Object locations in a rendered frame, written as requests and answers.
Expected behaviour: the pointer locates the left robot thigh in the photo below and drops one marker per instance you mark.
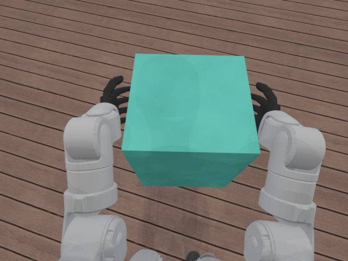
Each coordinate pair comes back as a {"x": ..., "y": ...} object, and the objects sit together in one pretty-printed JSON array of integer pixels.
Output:
[{"x": 146, "y": 255}]

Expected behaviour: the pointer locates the right robot upper arm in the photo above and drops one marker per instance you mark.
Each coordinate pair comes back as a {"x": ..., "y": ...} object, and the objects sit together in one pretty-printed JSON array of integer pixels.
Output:
[{"x": 275, "y": 241}]

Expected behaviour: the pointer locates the right robot forearm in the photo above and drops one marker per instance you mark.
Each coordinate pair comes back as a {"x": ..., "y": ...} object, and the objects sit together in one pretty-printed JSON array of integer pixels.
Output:
[{"x": 296, "y": 154}]

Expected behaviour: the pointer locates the right robot hand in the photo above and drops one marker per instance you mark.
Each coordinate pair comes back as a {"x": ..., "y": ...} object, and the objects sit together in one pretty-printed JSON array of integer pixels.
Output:
[{"x": 265, "y": 105}]

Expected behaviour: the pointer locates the left robot hand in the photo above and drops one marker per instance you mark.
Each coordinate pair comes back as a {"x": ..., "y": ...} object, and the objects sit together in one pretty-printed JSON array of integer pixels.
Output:
[{"x": 110, "y": 95}]

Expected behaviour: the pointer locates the left robot upper arm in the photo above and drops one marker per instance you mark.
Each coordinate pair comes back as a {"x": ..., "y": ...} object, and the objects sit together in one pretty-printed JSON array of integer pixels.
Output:
[{"x": 95, "y": 238}]

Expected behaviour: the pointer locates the carton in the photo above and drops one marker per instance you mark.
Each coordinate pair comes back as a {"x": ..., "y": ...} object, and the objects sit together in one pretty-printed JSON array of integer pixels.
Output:
[{"x": 190, "y": 120}]

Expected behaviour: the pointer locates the robot right shin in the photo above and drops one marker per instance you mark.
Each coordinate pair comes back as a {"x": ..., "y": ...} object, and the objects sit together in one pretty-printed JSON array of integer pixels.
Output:
[{"x": 206, "y": 255}]

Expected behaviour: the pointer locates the left robot forearm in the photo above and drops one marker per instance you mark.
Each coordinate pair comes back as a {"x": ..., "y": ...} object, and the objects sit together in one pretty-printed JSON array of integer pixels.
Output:
[{"x": 88, "y": 145}]

